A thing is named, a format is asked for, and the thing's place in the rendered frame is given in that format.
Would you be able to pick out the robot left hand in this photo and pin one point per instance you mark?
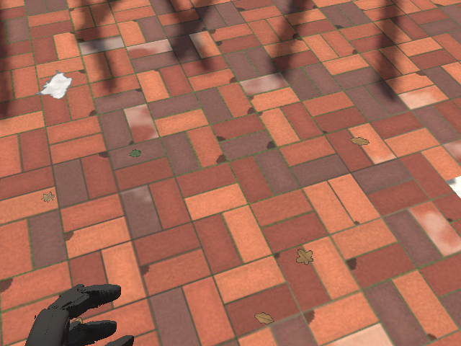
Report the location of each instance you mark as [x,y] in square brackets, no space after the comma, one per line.
[52,326]

